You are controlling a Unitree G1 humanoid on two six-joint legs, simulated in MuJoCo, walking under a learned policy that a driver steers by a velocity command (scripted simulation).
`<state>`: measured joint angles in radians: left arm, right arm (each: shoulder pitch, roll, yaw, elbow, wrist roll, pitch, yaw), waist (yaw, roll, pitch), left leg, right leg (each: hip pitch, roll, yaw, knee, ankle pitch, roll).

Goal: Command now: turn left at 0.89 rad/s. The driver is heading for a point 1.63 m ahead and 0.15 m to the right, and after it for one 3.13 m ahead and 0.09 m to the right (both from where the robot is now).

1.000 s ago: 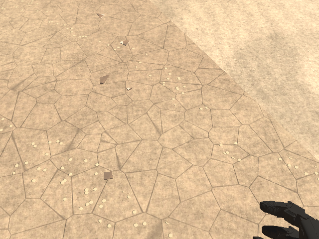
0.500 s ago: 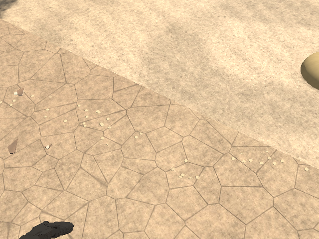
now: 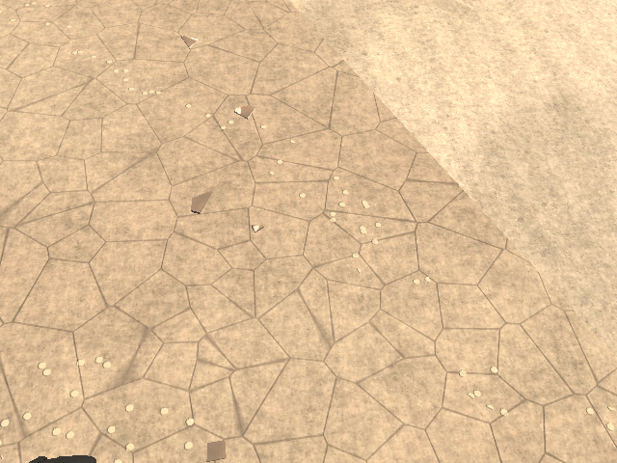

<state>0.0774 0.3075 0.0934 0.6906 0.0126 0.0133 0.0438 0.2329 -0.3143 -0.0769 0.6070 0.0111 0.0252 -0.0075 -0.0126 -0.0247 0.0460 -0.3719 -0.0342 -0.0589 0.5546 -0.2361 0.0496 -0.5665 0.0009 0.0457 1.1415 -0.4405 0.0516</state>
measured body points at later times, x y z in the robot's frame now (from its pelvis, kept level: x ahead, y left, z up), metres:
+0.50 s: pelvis +0.14 -0.02 +0.01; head +0.15 -0.05 +0.45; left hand +0.06 +0.24 -0.10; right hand +0.39 -0.20 -0.08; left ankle +0.15 +0.15 -0.64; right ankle +0.09 -0.14 -0.74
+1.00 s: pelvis +0.49 +0.10 +0.00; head +0.51 +0.08 +0.45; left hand +0.66 +0.38 -0.08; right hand +0.51 -0.20 -0.13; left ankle +0.43 +0.25 -0.74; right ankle +0.53 -0.02 -0.64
